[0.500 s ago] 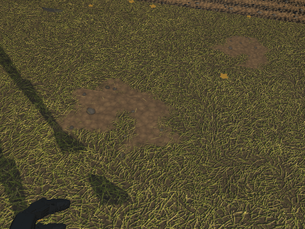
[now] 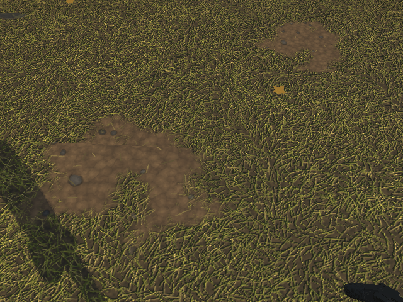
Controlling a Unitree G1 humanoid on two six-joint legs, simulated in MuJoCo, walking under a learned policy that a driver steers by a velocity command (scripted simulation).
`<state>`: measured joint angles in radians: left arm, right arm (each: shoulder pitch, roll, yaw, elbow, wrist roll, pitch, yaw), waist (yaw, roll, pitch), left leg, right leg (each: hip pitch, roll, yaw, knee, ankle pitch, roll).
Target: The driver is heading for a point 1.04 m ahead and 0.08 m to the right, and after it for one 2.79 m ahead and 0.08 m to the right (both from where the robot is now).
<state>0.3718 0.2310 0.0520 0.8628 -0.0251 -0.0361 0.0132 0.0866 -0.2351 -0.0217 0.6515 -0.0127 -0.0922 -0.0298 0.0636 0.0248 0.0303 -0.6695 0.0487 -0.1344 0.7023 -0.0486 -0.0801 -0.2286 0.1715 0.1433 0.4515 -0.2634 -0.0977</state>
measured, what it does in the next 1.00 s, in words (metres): goes down: left foot, then right foot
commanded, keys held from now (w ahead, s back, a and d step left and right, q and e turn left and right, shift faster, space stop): w+e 0.50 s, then w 0.06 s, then w+q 0.44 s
